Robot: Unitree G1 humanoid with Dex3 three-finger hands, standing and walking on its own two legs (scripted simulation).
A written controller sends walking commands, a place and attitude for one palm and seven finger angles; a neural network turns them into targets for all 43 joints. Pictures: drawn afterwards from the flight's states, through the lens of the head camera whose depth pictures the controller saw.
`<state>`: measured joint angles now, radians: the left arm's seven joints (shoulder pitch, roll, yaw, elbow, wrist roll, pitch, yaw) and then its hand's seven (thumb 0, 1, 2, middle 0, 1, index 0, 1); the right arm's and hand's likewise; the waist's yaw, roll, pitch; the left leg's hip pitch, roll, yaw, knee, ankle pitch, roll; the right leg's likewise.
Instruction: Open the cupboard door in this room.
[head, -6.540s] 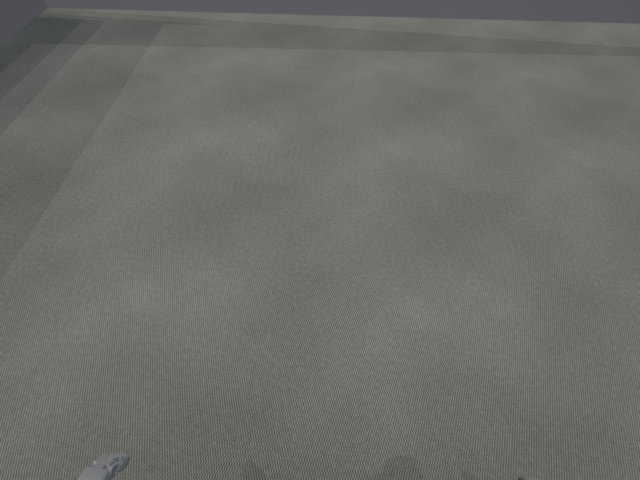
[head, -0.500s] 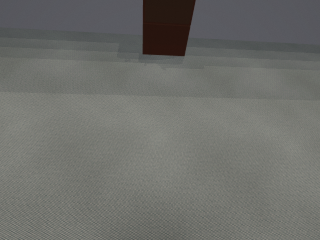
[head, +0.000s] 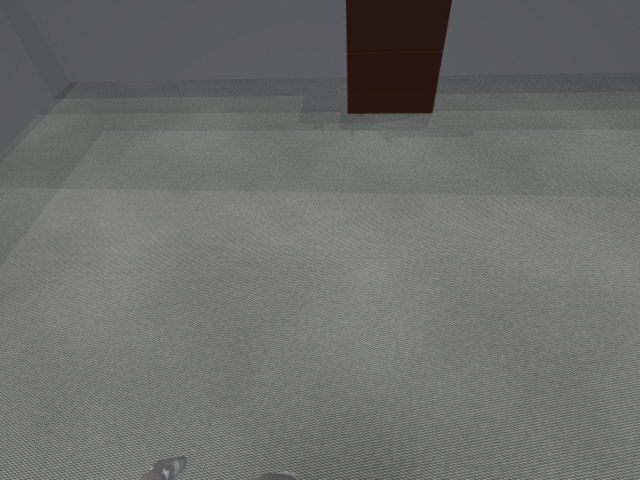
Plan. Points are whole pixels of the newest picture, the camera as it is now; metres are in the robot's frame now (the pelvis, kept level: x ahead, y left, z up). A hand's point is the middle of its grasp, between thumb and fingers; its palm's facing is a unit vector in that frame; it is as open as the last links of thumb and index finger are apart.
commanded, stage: turn or walk to find it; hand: left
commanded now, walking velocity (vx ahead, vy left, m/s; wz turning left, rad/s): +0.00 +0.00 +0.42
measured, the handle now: out of the picture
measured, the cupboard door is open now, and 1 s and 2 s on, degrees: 0 0 0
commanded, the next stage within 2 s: stand and wait in 0.68 s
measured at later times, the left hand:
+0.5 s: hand out of the picture -0.08 +0.24 -0.19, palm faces +0.28 -0.94 -0.22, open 7.4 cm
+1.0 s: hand out of the picture -0.03 +0.24 -0.15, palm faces +0.32 -0.92 -0.24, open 7.4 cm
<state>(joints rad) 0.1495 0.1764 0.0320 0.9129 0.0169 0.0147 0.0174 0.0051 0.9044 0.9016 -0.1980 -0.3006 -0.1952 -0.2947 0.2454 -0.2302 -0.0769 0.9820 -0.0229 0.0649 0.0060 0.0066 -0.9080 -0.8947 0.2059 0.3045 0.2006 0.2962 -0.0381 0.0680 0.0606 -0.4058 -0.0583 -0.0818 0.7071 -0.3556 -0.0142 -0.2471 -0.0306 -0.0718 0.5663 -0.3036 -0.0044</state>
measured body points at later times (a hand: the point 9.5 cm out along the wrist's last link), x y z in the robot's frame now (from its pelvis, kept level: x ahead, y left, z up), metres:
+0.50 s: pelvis -0.04 +0.04 -0.01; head -0.02 +0.08 +0.44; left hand -0.09 +0.29 -0.17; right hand +0.10 -0.19 -0.13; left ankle -0.08 +0.13 -0.73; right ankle -0.01 -0.10 -0.72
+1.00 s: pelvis -0.05 +0.03 +0.01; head -0.04 +0.03 +0.46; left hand -0.05 +0.29 -0.13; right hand +0.04 -0.18 -0.15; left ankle -0.08 +0.13 -0.73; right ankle -0.03 -0.08 -0.72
